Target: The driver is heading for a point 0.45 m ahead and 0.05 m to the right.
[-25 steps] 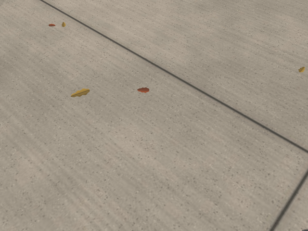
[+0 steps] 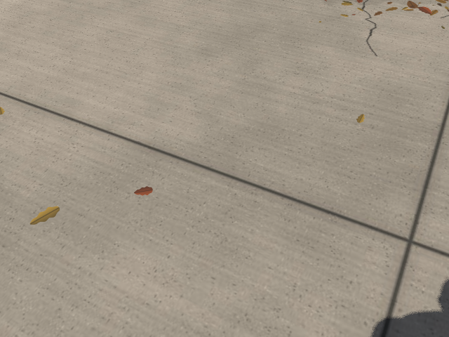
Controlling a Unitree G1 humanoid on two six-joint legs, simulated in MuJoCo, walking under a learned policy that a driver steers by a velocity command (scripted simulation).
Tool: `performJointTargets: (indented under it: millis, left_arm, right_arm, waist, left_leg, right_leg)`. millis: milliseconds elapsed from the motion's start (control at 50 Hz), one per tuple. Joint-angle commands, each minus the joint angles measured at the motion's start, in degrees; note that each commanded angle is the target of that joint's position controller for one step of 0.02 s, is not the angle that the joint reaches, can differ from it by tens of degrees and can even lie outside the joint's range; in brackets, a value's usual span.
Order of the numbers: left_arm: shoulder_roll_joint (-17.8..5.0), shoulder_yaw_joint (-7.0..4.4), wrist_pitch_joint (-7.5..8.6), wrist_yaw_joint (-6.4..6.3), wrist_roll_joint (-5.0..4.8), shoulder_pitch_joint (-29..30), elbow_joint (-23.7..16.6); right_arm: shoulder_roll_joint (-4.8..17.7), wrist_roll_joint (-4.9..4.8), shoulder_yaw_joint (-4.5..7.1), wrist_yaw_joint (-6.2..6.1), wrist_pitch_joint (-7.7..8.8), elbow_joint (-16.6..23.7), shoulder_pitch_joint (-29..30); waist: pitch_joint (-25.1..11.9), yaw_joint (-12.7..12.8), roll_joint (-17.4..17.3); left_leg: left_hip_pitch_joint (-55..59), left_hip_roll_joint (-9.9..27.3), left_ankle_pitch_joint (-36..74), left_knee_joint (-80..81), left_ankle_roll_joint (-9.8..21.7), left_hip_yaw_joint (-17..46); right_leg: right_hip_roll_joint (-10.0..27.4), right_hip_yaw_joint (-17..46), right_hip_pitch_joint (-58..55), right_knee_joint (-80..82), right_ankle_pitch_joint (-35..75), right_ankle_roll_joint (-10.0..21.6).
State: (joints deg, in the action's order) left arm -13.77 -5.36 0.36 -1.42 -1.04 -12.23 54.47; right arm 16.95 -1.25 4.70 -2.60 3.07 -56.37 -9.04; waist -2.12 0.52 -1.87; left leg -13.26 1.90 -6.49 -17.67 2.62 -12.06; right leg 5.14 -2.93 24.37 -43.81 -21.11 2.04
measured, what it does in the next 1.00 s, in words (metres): walks ahead, turning right: right foot, then left foot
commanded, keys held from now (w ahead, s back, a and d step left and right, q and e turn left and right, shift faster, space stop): w+e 0.28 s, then w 0.22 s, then no key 0.50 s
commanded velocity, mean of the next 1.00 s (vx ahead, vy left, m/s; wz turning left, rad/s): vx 0.32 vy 0.00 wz -0.28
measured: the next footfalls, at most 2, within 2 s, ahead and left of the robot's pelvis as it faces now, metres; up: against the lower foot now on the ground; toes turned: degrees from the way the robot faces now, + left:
right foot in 0.08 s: +0.05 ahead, -0.13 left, +0.00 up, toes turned -7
left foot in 0.56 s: +0.45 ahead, +0.03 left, +0.00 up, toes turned -13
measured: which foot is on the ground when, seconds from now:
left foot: down 0.00-0.08, up 0.10-0.54, down 0.56-1.00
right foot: up 0.00-0.06, down 0.08-0.56, up 0.58-0.92, down 0.94-1.00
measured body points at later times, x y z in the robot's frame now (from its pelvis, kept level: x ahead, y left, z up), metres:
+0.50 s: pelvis +0.21 -0.05 -0.01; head +0.24 -0.08 +0.43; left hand +0.19 +0.22 -0.13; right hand +0.40 -0.32 -0.11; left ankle +0.41 +0.05 -0.72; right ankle +0.01 -0.12 -0.75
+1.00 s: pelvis +0.39 -0.07 -0.01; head +0.41 -0.08 +0.44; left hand +0.60 +0.14 -0.12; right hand +0.39 -0.33 -0.16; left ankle +0.41 +0.04 -0.75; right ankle +0.41 -0.21 -0.75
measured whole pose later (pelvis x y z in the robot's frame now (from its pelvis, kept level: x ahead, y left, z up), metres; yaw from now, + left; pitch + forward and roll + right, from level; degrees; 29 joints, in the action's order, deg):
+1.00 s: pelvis +0.39 -0.07 -0.01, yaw -15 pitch +0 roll +2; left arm -12.9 -3.6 0.1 -2.2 0.5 -6.8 50.5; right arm 13.5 0.6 1.3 0.2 2.8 -59.4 -9.2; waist 1.3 -2.0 0.5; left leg -11.0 -2.1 -14.7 -25.7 1.4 -3.8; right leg 2.8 2.2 18.8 -29.0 -10.8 -1.0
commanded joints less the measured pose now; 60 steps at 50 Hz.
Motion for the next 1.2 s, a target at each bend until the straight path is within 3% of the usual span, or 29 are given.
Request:
performJointTargets:
  millis: [20, 60, 80, 100, 120, 140, 180, 220, 280, 360, 420, 480, 520, 540, 560, 580, 600, 620, 640, 660, 680, 720, 760, 820, 920, 960, 980, 1020, 1200]
  left_arm:
    - [-3.2, -0.91, 0.52, 0.73, -0.24, -4.5, -0.9]
    - [-3.8, -1.43, 0.41, 0.87, -0.09, -11.0, 2.0]
    - [-5.6, -2.09, 0.6, 0.73, -0.33, -15.8, 3.7]
    - [-10.9, -2.98, 1.13, 0.48, -0.05, -18.4, 2.9]
    - [-12.7, -2.67, 3.23, 1.3, 0.94, -16.6, 0.7]
    - [-12.1, -2.46, 4.83, 1.31, 1.2, -12.5, -0.8]
    - [-9.0, -1.58, 5.49, 1.23, 0.08, -8.9, -2.3]
    - [-6.4, -0.8, 5.17, 0.74, 0.09, -10.2, -2.5]
    - [-7.1, -0.97, 5.06, -0.16, 0.28, -13.6, -2.3]
    - [-5.7, -0.75, 4.95, -0.52, 0.41, -16.9, -1.0]
    - [-5.9, -0.89, 4.77, -0.39, 0.13, -18.3, 0.0]
    - [-7.0, -1.32, 4.18, -0.65, 0.01, -17.4, 0.3]
    - [-8.2, -1.61, 3.6, -0.69, 0.4, -15.1, -0.2]
    - [-7.8, -1.34, 3.28, -0.6, 0.75, -13.9, -0.8]
    - [-6.4, -0.65, 3.35, -0.49, 1.64, -12.9, -2.4]
    - [1.7, 1.5, 4.17, 0.01, 0.95, -22.8, -1.4]
    - [-2.6, 0.77, 4.98, 0.07, -0.53, -23.6, 0.6]
    - [-6.3, -0.18, 5.12, -0.01, -1.57, -16.7, -0.9]
    - [-7.3, -0.17, 5.08, -0.44, -1.07, -11.2, -2.4]
    - [-7.2, -0.6, 4.79, -0.85, 0.04, -8.1, -3.1]
    - [-6.4, -0.87, 4.2, -1.05, 0.52, -8.3, -3.4]
    - [-2.2, -0.16, 3.16, -1.17, 0.49, -9.7, -3.5]
    - [-0.6, 0.49, 2.49, -1.46, 0.63, -7.2, -4.8]
    - [-2.0, 0.81, 1.53, -1.11, 0.62, -4.0, -5.1]
    - [-4.6, 0.27, -0.02, -0.79, 1.77, 0.9, -5.3]
    - [-9.5, -0.4, -0.1, -1.36, 2.05, 2.5, -6.7]
    - [-9.3, -0.25, -0.22, -1.25, 1.61, 4.3, -5.9]
    - [-5.0, 0.41, 0.08, -0.28, 1.52, 6.1, -5.6]
    - [-5.6, 0.53, 1.37, -0.16, 1.09, 5.4, -1.8]
  right_arm:
    - [9.3, -0.96, 1.83, 0.13, 0.02, 4.6, 5.3]
    - [7.1, -0.95, 1.18, 0.48, -0.9, 5.4, 6.9]
    - [4.1, -0.16, 0.38, 0.96, -1.24, 6.0, 7.5]
    - [0.1, 0.53, -0.75, 1.93, -0.83, 8.0, 10.2]
    - [1.2, -0.11, -0.72, 2.49, 0.81, 10.8, 14.3]
    - [3.9, -1.06, -0.3, 3.03, 2.32, 11.1, 14.4]
    - [6.5, 0.6, 0.45, 3.16, 3.86, 8.6, 11.9]
    - [5.6, 1.16, 0.6, 3.18, 4.1, 8.2, 13.6]
    - [2.8, 0.79, 0.11, 3.31, 3.8, 8.7, 16.2]
    - [0.4, 0.08, -0.93, 4.05, 3.54, 10.2, 21.5]
    - [0.6, -0.2, -1.29, 4.77, 3.83, 11.7, 24.2]
    - [2.4, -0.32, -0.9, 5.37, 4.39, 12.1, 22.5]
    - [5.1, 0.22, 0.42, 5.17, 4.59, 10.5, 15.1]
    - [7.2, 0.83, 1.5, 4.87, 4.56, 8.1, 6.2]
    - [10.0, 2.33, 2.05, 4.63, 4.56, 5.8, -4.7]
    - [13.8, 2.91, 2.92, 5.0, 4.01, 3.2, -11.4]
    - [9.0, 1.7, 1.55, 5.35, 3.5, 2.8, -11.0]
    - [5.7, 0.82, 0.65, 5.09, 3.27, 3.8, -4.7]
    - [3.4, 1.09, -0.21, 4.76, 3.23, 4.7, 0.1]
    - [2.2, 1.53, -0.71, 4.69, 3.34, 4.3, 2.3]
    - [1.6, 2.14, -1.14, 4.5, 3.55, 3.6, 2.9]
    - [0.6, 2.77, -1.75, 4.19, 3.65, 1.9, 3.1]
    - [2.5, 2.95, -1.52, 3.51, 3.53, 1.1, 4.5]
    - [5.7, 2.14, -0.87, 2.69, 2.08, 0.8, 4.4]
    - [3.7, 0.92, -1.99, 2.74, 0.33, -0.3, 3.1]
    - [1.4, 2.37, -2.73, 2.9, 0.36, -1.3, -3.1]
    - [-0.2, 2.04, -2.94, 2.66, 0.0, -2.1, -7.7]
    - [2.3, 1.86, -2.68, 2.02, -1.21, -1.9, -2.9]
    - [2.9, 1.29, -2.46, 1.35, -2.29, -3.1, -1.9]
  waist:
    - [0.7, 3.5, -2.4]
    - [1.7, 5.8, 0.8]
    - [1.8, 6.7, 7.6]
    - [4.3, 6.4, 18.5]
    - [6.1, 5.6, 14.9]
    - [7.4, 3.3, 12.3]
    - [5.0, 1.1, 8.1]
    - [3.6, 1.1, 6.7]
    - [3.2, 2.0, 7.1]
    - [5.7, 4.6, 9.7]
    - [8.1, 5.7, 9.8]
    - [8.3, 3.9, 10.5]
    - [3.9, -0.1, 12.2]
    - [-1.8, -4.3, 12.0]
    - [-10.9, -8.0, 7.5]
    - [-22.7, -4.8, -12.1]
    - [-25.0, -5.5, -12.4]
    - [-14.2, -5.2, -8.6]
    - [-8.7, -3.9, -2.2]
    - [-4.8, -2.5, 1.0]
    - [-3.9, -0.6, -0.1]
    - [-3.2, 1.5, -2.1]
    - [-2.8, 2.5, -3.2]
    - [-5.5, 1.9, -3.8]
    - [-0.9, 1.8, -1.5]
    - [-0.4, -2.0, 6.1]
    - [-1.5, -5.1, 11.8]
    - [1.8, -2.5, 8.4]
    - [-1.7, -1.7, 3.2]
  left_leg:
    - [-2.6, 15.9, -27.4, 10.5, 6.9, 11.9]
    - [-6.9, 12.3, -30.3, 1.8, 4.0, 7.6]
    - [-12.1, 8.4, -28.8, -12.2, 1.5, 3.2]
    - [-29.4, 1.6, -26.4, -33.4, -2.2, 0.5]
    - [-39.8, -1.5, -23.8, -40.3, -1.1, 11.2]
    - [-43.5, 0.7, -17.9, -41.7, -0.1, 14.7]
    - [-40.0, 2.8, -8.4, -38.2, -0.3, 15.0]
    - [-34.9, 2.4, -2.0, -31.7, -1.4, 14.6]
    - [-30.6, 0.1, 5.5, -23.6, -2.5, 13.8]
    - [-25.4, -0.9, 11.9, -14.9, -2.8, 11.9]
    - [-25.3, -0.6, 11.4, -12.0, -1.9, 11.4]
    - [-22.0, -0.8, 7.7, -9.5, -0.1, 11.1]
    - [-11.6, -3.8, 4.6, -9.2, 1.9, 8.5]
    - [0.2, -4.1, 8.9, -8.8, 3.8, 8.2]
    - [19.6, 4.8, 22.4, -13.5, 7.4, 17.1]
    - [41.9, 21.9, 29.0, -11.3, 18.9, 42.6]
    - [39.1, 22.3, 27.3, -5.3, 19.2, 50.4]
    - [30.1, 19.9, 28.5, -5.2, 16.5, 39.0]
    - [20.6, 17.2, 33.2, -4.5, 14.5, 31.1]
    - [12.7, 15.0, 36.8, -2.8, 13.4, 26.7]
    - [7.8, 13.4, 37.9, -1.0, 12.6, 23.8]
    - [2.2, 11.8, 40.0, 1.1, 12.7, 20.2]
    - [-0.7, 10.9, 42.8, 1.7, 12.6, 16.9]
    - [-0.9, 10.0, 37.2, 2.2, 11.1, 14.8]
    - [-4.6, 6.9, 4.3, 0.5, 6.2, 15.8]
    - [-8.1, 1.0, -10.5, -4.6, 0.8, 13.1]
    - [-5.9, -1.1, -13.7, -4.2, -0.4, 10.7]
    - [-2.9, -1.3, -10.5, -5.0, -1.3, 9.9]
    - [1.3, 0.5, 2.8, -8.4, -1.4, 11.0]
  right_leg:
    - [-1.1, -3.5, -6.7, 8.6, 2.1, 1.7]
    - [-4.2, -5.7, -14.3, 16.1, 1.6, 4.0]
    - [-0.8, 2.0, -19.1, 21.5, -4.4, 6.9]
    - [11.7, 27.0, -25.1, 29.7, -16.3, 13.7]
    - [16.0, 43.5, -25.2, 37.1, -25.4, 17.6]
    - [15.9, 41.3, -26.2, 37.8, -20.2, 16.5]
    - [12.1, 30.3, -26.7, 35.0, -3.6, 12.0]
    - [9.2, 24.1, -25.5, 35.1, 6.2, 10.0]
    - [6.5, 18.8, -24.7, 34.2, 16.4, 9.1]
    - [5.1, 14.5, -22.0, 34.9, 17.7, 7.7]
    - [6.6, 14.7, -24.3, 33.8, 19.0, 7.7]
    - [8.8, 14.9, -27.6, 31.0, 26.5, 6.9]
    - [7.4, 13.1, -29.1, 22.3, 49.2, 5.2]
    - [4.4, 11.0, -26.9, 12.4, 56.9, 3.2]
    - [1.4, 10.5, -15.0, -2.9, 44.3, 1.1]
    - [-9.6, 8.6, 6.3, -28.4, -1.2, -3.6]
    - [-10.4, 16.2, 8.8, -37.6, -14.2, -3.4]
    - [-7.1, 14.7, 12.7, -38.5, -12.3, -3.0]
    - [-4.1, 11.7, 11.3, -35.2, -8.6, -2.9]
    - [-2.5, 9.8, 9.1, -31.3, -6.7, -3.0]
    - [-0.8, 9.3, 5.3, -27.7, -4.9, -2.7]
    - [0.1, 8.8, -0.1, -19.4, -3.3, -2.8]
    - [0.1, 7.3, -2.7, -8.0, -0.8, -3.6]
    - [-1.3, 5.2, -8.8, 2.3, 9.6, -4.0]
    - [-2.2, 4.5, -16.7, 16.8, 17.6, -1.6]
    - [4.7, 11.1, -21.8, 19.0, 32.9, 1.4]
    - [5.8, 12.2, -18.7, 18.8, 25.7, 4.2]
    - [1.0, 9.4, -12.9, 19.9, 14.5, 1.3]
    - [-1.0, 7.0, -16.7, 14.6, 32.4, 1.2]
